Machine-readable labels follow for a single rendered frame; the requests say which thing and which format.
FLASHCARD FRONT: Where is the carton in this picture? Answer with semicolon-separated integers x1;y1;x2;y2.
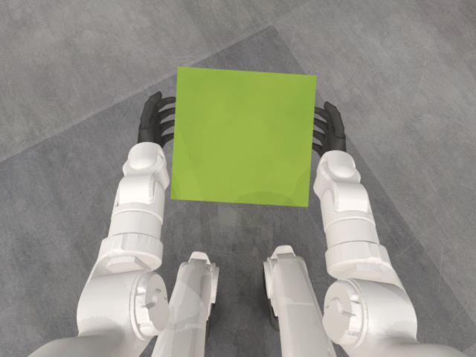
170;66;317;207

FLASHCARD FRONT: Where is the left robot upper arm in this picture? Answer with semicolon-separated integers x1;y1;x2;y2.
28;269;170;357

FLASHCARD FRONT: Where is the left robot forearm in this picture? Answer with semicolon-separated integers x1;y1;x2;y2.
77;142;170;330

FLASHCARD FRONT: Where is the left robot thigh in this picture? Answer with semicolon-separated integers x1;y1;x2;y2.
151;258;219;357

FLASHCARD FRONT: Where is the right robot forearm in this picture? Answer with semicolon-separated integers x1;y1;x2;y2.
313;150;417;330

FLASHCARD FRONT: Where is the robot left hand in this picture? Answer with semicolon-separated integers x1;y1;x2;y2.
137;91;176;149

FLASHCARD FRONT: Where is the robot right foot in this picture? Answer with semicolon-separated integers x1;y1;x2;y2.
263;267;280;331

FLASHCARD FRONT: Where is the right robot upper arm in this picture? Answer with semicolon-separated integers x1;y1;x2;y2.
322;277;468;357

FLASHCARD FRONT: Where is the robot right hand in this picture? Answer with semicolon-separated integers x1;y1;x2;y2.
312;101;347;157

